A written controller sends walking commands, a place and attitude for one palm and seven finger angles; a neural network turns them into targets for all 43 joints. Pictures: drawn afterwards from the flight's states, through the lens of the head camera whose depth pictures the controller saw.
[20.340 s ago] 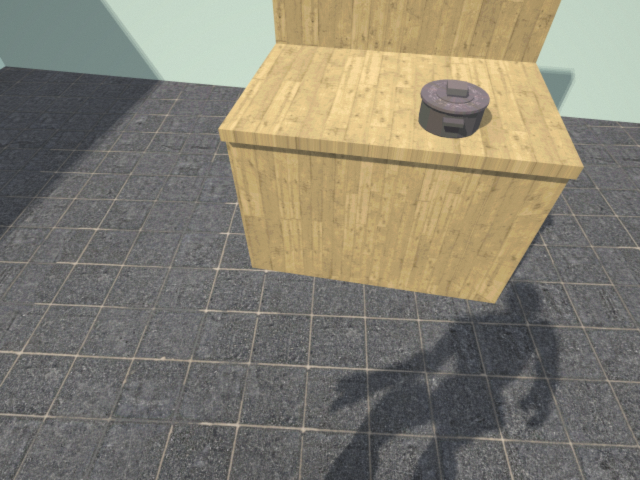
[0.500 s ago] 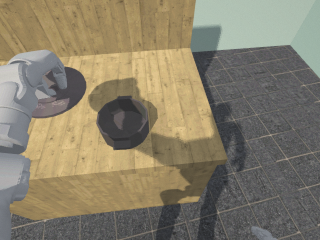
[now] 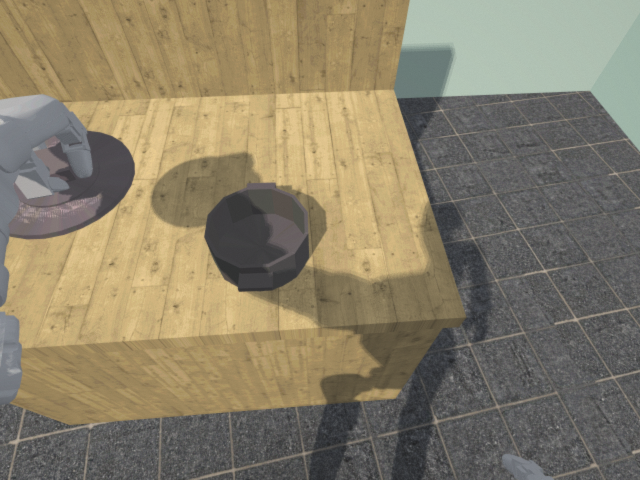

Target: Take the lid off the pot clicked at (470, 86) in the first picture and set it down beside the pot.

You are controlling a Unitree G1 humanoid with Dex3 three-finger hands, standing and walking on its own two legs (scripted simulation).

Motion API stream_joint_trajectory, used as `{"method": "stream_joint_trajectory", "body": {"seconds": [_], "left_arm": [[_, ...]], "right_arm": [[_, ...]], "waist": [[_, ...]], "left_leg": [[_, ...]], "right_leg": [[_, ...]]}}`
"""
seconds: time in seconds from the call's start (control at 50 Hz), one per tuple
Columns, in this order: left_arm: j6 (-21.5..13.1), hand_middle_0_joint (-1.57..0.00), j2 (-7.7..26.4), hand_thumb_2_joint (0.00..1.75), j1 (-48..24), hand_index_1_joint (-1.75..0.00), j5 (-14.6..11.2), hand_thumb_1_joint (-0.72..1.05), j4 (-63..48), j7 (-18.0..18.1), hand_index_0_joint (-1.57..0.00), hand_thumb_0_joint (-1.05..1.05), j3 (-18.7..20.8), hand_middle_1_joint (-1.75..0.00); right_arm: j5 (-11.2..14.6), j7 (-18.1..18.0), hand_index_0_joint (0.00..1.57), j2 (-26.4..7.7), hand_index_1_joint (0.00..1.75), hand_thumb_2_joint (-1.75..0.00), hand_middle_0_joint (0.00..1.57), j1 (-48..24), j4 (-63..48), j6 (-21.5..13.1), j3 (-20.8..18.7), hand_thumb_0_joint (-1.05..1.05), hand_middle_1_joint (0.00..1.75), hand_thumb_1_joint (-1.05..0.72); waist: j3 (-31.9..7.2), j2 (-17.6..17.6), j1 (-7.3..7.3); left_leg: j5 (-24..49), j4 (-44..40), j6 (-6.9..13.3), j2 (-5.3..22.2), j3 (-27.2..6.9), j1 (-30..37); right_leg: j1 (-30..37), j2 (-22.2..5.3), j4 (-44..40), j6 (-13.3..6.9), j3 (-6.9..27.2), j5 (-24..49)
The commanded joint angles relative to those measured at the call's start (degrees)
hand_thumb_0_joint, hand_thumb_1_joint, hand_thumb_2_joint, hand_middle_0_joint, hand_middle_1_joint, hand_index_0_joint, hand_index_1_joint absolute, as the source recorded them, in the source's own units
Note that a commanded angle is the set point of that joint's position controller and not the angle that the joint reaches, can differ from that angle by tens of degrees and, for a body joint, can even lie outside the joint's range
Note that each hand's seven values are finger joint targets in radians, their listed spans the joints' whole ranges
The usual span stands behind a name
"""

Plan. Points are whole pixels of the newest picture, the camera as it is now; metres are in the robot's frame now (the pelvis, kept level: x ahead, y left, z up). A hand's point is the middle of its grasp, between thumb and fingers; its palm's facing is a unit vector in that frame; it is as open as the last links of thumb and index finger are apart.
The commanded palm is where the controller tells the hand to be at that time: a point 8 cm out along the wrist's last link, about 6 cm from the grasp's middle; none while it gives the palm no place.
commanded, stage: move the lid sideways beside the pot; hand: left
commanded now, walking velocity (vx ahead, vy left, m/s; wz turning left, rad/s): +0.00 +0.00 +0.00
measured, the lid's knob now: (50, 166) +0.45 +0.35 +0.13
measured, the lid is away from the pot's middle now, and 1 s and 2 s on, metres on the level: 0.24 0.24 0.25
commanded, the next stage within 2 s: lower the lid onto the table in 0.22 s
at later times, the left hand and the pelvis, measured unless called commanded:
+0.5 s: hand (48, 169) +0.44 +0.34 +0.14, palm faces -0.36 -0.10 -0.93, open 5.7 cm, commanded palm +0.45 +0.34 +0.21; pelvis -0.01 +0.02 +0.00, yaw -1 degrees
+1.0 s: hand (65, 186) +0.44 +0.34 +0.11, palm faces -0.38 -0.12 -0.92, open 5.6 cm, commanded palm +0.45 +0.34 +0.17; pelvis +0.00 +0.02 +0.00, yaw -1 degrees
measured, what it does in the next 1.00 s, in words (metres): stands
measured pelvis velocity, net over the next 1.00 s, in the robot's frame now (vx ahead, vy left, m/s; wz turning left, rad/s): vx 0.00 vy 0.02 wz -0.02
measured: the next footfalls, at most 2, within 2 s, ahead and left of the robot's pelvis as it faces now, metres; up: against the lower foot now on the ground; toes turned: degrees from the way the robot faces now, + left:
none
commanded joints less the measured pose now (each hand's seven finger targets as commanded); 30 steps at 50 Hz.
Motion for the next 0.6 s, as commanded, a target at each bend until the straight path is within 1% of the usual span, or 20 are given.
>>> {"method": "stream_joint_trajectory", "body": {"seconds": [0.0, 0.02, 0.04, 0.06, 0.08, 0.1, 0.14, 0.2, 0.24, 0.28, 0.32, 0.34, 0.36, 0.4, 0.44, 0.48, 0.5, 0.54, 0.56, 0.58], "left_arm": [[-1.18, -0.66, 21.9, 1.08, -29.7, -1.16, -0.53, 0.56, -9.16, 2.92, -1.02, 0.0, 7.74, -1.02], [-1.21, -0.66, 22.37, 1.08, -30.55, -1.16, -0.61, 0.56, -8.65, 2.79, -1.02, 0.0, 7.76, -1.02], [-1.66, -0.66, 21.95, 1.08, -32.02, -1.16, -0.6, 0.56, -10.83, 2.71, -1.02, 0.0, 7.06, -1.02], [-1.8, -0.66, 23.46, 1.08, -32.59, -1.16, -0.12, 0.56, -11.57, 3.03, -1.02, 0.0, 8.08, -1.02], [-1.87, -0.66, 21.41, 1.08, -33.41, -1.16, 0.37, 0.56, -11.2, 2.98, -1.02, 0.0, 5.91, -1.02], [-2.0, -0.66, 19.77, 1.08, -33.06, -1.16, 0.41, 0.56, -10.34, 2.83, -1.02, 0.0, 4.68, -1.02], [-2.27, -0.66, 19.65, 1.08, -33.07, -1.16, 0.02, 0.56, -10.0, 2.57, -1.02, 0.0, 4.43, -1.02], [-3.03, -0.66, 20.82, 1.08, -35.15, -1.16, -0.42, 0.56, -14.33, 2.74, -1.02, 0.0, 5.69, -1.02], [-3.56, -0.66, 20.84, 1.08, -34.61, -1.16, -0.86, 0.56, -15.65, 2.88, -1.02, 0.0, 6.35, -1.02], [-3.21, -0.66, 19.71, 1.08, -34.18, -1.16, -0.96, 0.56, -13.09, 3.03, -1.02, 0.0, 5.86, -1.02], [-2.52, -0.66, 20.81, 1.08, -30.67, -1.16, -0.75, 0.56, -6.84, 3.3, -1.02, 0.0, 7.19, -1.02], [-2.36, -0.66, 20.38, 1.08, -30.86, -1.16, -0.47, 0.56, -6.34, 3.4, -1.02, 0.0, 6.43, -1.02], [-1.77, -0.66, 17.9, 1.08, -30.84, -1.16, -0.34, 0.56, -4.41, 3.36, -1.02, 0.0, 4.3, -1.02], [-1.28, -0.66, 18.21, 1.08, -31.76, -1.16, 0.6, 0.56, -4.09, 3.62, -1.02, 0.0, 3.71, -1.02], [-2.01, -0.66, 20.3, 1.08, -33.56, -1.16, 1.37, 0.56, -8.8, 4.14, -1.02, 0.0, 5.34, -1.02], [-2.58, -0.66, 21.93, 1.08, -33.9, -1.16, 2.25, 0.56, -9.85, 4.93, -1.02, 0.0, 6.88, -1.02], [-2.78, -0.66, 20.63, 1.08, -34.51, -1.16, 2.07, 0.56, -9.83, 4.88, -1.02, 0.0, 5.96, -1.02], [-3.33, -0.66, 23.65, 1.08, -31.96, -1.16, 1.31, 0.56, -9.49, 5.17, -1.02, 0.0, 9.35, -1.02], [-3.32, -0.66, 24.37, 1.08, -31.04, -1.16, 1.19, 0.56, -7.71, 5.39, -1.02, 0.0, 10.07, -1.02], [-3.09, -0.66, 22.64, 1.08, -30.21, -1.16, 1.03, 0.56, -5.04, 5.3, -1.02, 0.0, 8.53, -1.02]], "right_arm": [[-0.38, -1.06, 0.2, -9.82, 0.3, -0.9, 0.2, 0.79, -4.6, -1.53, -3.11, 0.0, 0.3, -0.9], [-0.23, -1.16, 0.2, -9.93, 0.3, -0.9, 0.2, 0.55, -4.43, -1.47, -3.0, 0.0, 0.3, -0.9], [-0.3, -1.23, 0.2, -10.13, 0.3, -0.9, 0.2, 0.21, -4.8, -1.73, -3.11, 0.0, 0.3, -0.9], [-0.41, -1.15, 0.2, -10.18, 0.3, -0.9, 0.2, 0.68, -4.5, -1.57, -3.22, 0.0, 0.3, -0.9], [-0.4, -1.15, 0.2, -9.95, 0.3, -0.9, 0.2, 0.62, -4.47, -1.59, -3.06, 0.0, 0.3, -0.9], [-0.39, -1.27, 0.2, -9.89, 0.3, -0.9, 0.2, 1.0, -4.16, -1.77, -3.22, 0.0, 0.3, -0.9], [-0.26, -1.35, 0.2, -10.07, 0.3, -0.9, 0.2, 0.94, -4.07, -2.06, -3.15, 0.0, 0.3, -0.9], [-0.62, -1.33, 0.2, -10.13, 0.3, -0.9, 0.2, 1.55, -4.07, -2.33, -3.52, 0.0, 0.3, -0.9], [-0.75, -1.39, 0.2, -10.12, 0.3, -0.9, 0.2, 1.2, -4.54, -2.58, -3.47, 0.0, 0.3, -0.9], [-0.81, -1.24, 0.2, -10.04, 0.3, -0.9, 0.2, 2.02, -3.67, -2.34, -3.58, 0.0, 0.3, -0.9], [-0.57, -1.17, 0.2, -10.15, 0.3, -0.9, 0.2, 2.51, -3.36, -2.33, -3.29, 0.0, 0.3, -0.9], [-0.41, -1.14, 0.2, -10.46, 0.3, -0.9, 0.2, 2.12, -3.5, -2.37, -3.2, 0.0, 0.3, -0.9], [-0.44, -1.03, 0.2, -10.2, 0.3, -0.9, 0.2, 2.38, -2.96, -2.23, -3.19, 0.0, 0.3, -0.9], [-0.31, -0.91, 0.2, -10.45, 0.3, -0.9, 0.2, 2.2, -3.08, -2.26, -3.22, 0.0, 0.3, -0.9], [-0.57, -0.84, 0.2, -10.48, 0.3, -0.9, 0.2, 1.66, -4.21, -2.51, -3.46, 0.0, 0.3, -0.9], [-0.9, -0.86, 0.2, -10.16, 0.3, -0.9, 0.2, 2.25, -4.56, -2.3, -3.62, 0.0, 0.3, -0.9], [-0.93, -0.98, 0.2, -10.03, 0.3, -0.9, 0.2, 2.25, -4.41, -2.35, -3.57, 0.0, 0.3, -0.9], [-1.07, -1.12, 0.2, -10.15, 0.3, -0.9, 0.2, 2.58, -4.95, -2.66, -3.68, 0.0, 0.3, -0.9], [-1.13, -1.16, 0.2, -10.25, 0.3, -0.9, 0.2, 3.11, -4.43, -2.41, -3.59, 0.0, 0.3, -0.9], [-1.01, -1.24, 0.2, -10.07, 0.3, -0.9, 0.2, 3.06, -4.23, -2.36, -3.48, 0.0, 0.3, -0.9]], "waist": [[-23.92, 3.18, -0.87], [-23.18, 3.29, -0.93], [-24.72, 4.67, -0.71], [-25.55, 6.38, -0.7], [-25.29, 7.49, -1.17], [-24.13, 6.72, -1.34], [-23.58, 6.56, -1.43], [-27.63, 8.95, -1.02], [-29.48, 8.57, -0.84], [-26.95, 7.39, -1.18], [-23.36, 3.5, -0.99], [-22.8, 3.55, -0.91], [-21.02, 2.36, -1.47], [-20.21, 2.78, -1.29], [-24.89, 5.17, -0.42], [-28.14, 7.46, -0.58], [-28.05, 7.8, -0.97], [-28.74, 6.03, -0.21], [-28.47, 5.21, -0.42], [-26.33, 3.81, -0.84]], "left_leg": [[19.94, 0.73, 0.47, 2.81, -4.17, 20.68], [18.04, 0.39, 0.57, 2.74, -3.83, 19.68], [19.61, 0.41, 0.45, 2.71, -3.99, 20.42], [20.41, 0.54, 0.27, 2.87, -4.35, 21.52], [20.48, 0.59, 0.03, 2.85, -4.56, 22.46], [19.91, 0.68, 0.04, 3.09, -4.63, 22.33], [18.61, 0.36, 0.01, 3.16, -4.77, 22.04], [21.38, 0.88, -0.11, 3.27, -5.49, 25.64], [25.72, 1.19, -0.52, 3.38, -5.97, 26.6], [22.9, 0.73, -0.44, 3.52, -5.96, 25.71], [18.37, 0.01, 0.0, 3.12, -5.38, 21.17], [18.12, -0.33, -0.14, 3.14, -5.08, 19.99], [15.9, -0.59, -0.01, 3.12, -4.75, 18.95], [13.07, -1.08, -0.13, 3.16, -4.67, 17.73], [17.68, -0.48, -0.47, 3.25, -5.13, 20.13], [21.85, 0.38, -0.83, 3.32, -5.8, 23.26], [21.9, 0.45, -1.0, 3.55, -5.95, 23.96], [23.57, 0.83, -0.51, 3.54, -5.74, 23.23], [22.72, 0.91, -0.34, 3.4, -5.52, 22.61], [19.96, 0.53, -0.11, 3.27, -4.92, 20.87]], "right_leg": [[-2.26, 2.99, -0.71, -3.77, -0.7, 11.33], [-2.12, 2.86, -0.76, -3.8, -0.57, 10.96], [-1.78, 2.74, -0.49, -4.02, -0.47, 11.92], [-2.15, 2.89, -0.41, -4.03, -0.61, 11.13], [-3.74, 3.07, -0.74, -4.06, -0.86, 9.95], [-4.66, 3.2, -0.9, -4.04, -1.02, 9.34], [-5.32, 3.24, -1.27, -4.12, -0.87, 8.15], [-4.84, 3.26, -1.13, -4.17, -0.95, 8.65], [-4.47, 3.23, -0.87, -4.19, -0.79, 10.4], [-5.65, 3.34, -1.37, -4.0, -1.11, 8.6], [-4.83, 3.34, -1.4, -4.09, -1.05, 8.05], [-4.73, 3.1, -1.18, -4.29, -0.7, 8.56], [-5.39, 3.24, -1.27, -4.06, -0.87, 7.58], [-5.68, 3.22, -1.3, -4.17, -0.71, 5.93], [-4.29, 3.1, -0.47, -4.54, -0.42, 8.03], [-4.36, 3.31, -0.23, -4.39, -0.38, 8.52], [-5.26, 3.3, -0.36, -4.31, -0.52, 8.14], [-3.85, 3.17, -0.3, -4.27, -0.23, 9.82], [-3.42, 3.26, -0.14, -4.09, -0.2, 10.02], [-3.89, 3.25, -0.41, -3.92, -0.2, 9.27]]}}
